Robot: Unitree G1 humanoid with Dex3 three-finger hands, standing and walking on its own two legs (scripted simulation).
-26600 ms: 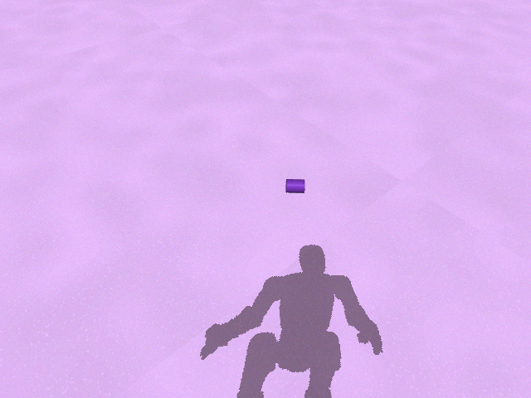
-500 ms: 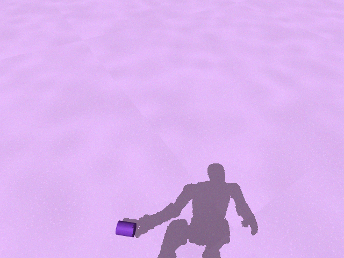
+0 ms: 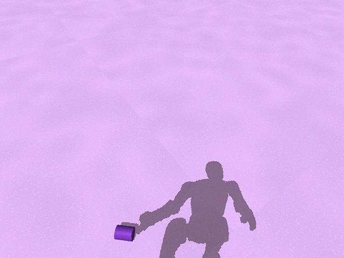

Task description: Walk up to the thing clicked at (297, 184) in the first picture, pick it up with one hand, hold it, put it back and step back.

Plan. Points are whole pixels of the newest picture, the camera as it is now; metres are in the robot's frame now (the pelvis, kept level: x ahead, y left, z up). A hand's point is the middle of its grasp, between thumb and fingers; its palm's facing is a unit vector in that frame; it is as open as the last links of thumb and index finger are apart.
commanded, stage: walk up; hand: left
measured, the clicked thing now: (124, 233) +0.42 +0.25 -0.75
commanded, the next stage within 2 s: stand in 0.08 s
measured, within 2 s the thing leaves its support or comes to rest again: neither
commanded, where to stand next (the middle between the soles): +0.04 +0.02 m, yaw -2 degrees
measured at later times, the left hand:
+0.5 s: hand out of the picture +0.07 +0.25 -0.16, palm faces +0.01 -0.94 -0.33, open 7.4 cm
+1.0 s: hand out of the picture +0.05 +0.25 -0.16, palm faces +0.00 -0.94 -0.34, open 7.4 cm
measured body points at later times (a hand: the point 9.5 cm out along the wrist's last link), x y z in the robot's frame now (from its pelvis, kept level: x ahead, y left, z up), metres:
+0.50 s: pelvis -0.01 +0.00 +0.00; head +0.00 +0.00 +0.45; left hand +0.07 +0.30 -0.13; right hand +0.08 -0.30 -0.13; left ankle -0.01 +0.11 -0.75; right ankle +0.00 -0.14 -0.75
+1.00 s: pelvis -0.01 +0.00 +0.00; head +0.01 +0.00 +0.45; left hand +0.05 +0.30 -0.14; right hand +0.07 -0.30 -0.13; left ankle -0.01 +0.11 -0.75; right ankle +0.00 -0.14 -0.75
